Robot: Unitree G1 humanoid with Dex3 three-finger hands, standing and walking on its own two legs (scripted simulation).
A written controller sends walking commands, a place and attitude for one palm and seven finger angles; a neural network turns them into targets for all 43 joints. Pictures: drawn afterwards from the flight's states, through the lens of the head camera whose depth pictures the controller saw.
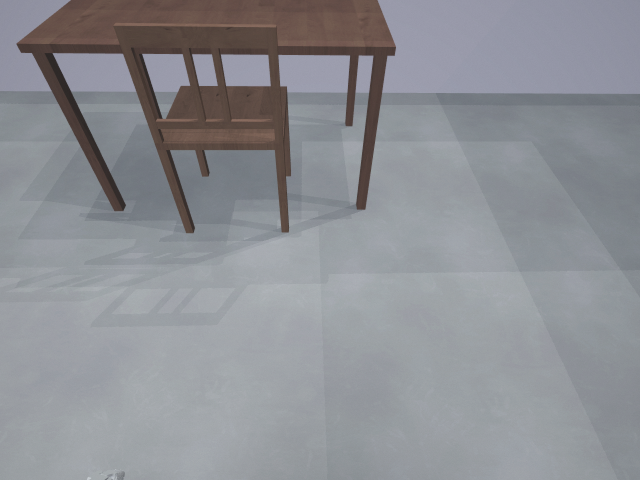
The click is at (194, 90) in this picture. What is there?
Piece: chair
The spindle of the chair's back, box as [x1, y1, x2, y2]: [181, 48, 205, 121]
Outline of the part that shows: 181,48 199,121 205,121 204,110 190,48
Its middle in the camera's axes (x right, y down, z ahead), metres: -0.40 -0.48 +1.21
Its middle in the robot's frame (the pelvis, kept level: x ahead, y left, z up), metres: +1.20 +0.46 -0.11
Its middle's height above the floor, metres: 0.66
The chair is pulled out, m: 0.00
